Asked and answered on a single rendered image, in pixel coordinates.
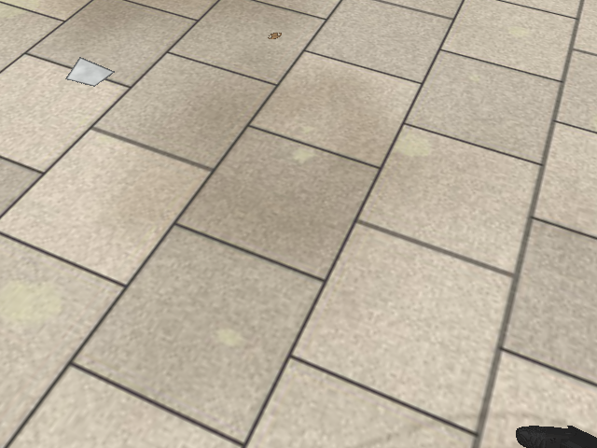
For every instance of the robot right hand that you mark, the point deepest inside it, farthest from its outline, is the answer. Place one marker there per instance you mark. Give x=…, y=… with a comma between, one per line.
x=554, y=437

